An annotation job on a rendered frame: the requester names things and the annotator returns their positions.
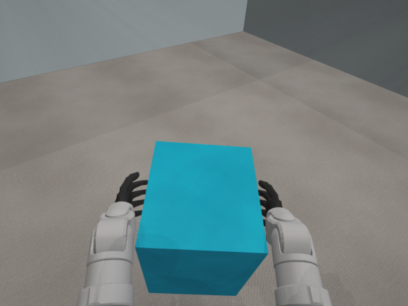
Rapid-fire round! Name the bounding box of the robot right hand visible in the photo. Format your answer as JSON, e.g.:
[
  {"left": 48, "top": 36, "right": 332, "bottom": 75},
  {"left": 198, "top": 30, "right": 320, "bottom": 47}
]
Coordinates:
[{"left": 258, "top": 180, "right": 282, "bottom": 226}]

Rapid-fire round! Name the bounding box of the robot left hand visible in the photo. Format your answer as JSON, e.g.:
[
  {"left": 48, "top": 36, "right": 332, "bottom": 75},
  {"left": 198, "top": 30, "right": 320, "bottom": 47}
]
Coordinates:
[{"left": 115, "top": 172, "right": 148, "bottom": 217}]

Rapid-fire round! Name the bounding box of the robot right forearm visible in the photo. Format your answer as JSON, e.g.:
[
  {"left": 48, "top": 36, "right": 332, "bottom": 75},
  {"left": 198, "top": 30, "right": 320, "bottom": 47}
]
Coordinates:
[{"left": 265, "top": 207, "right": 332, "bottom": 306}]

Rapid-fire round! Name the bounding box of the robot left forearm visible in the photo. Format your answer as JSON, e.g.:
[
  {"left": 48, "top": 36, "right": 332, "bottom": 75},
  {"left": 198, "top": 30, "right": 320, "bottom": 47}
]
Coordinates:
[{"left": 76, "top": 201, "right": 136, "bottom": 306}]

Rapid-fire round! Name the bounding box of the carton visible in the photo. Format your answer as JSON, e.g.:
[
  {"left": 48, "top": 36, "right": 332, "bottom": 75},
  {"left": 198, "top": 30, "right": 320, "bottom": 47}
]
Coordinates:
[{"left": 135, "top": 141, "right": 268, "bottom": 296}]

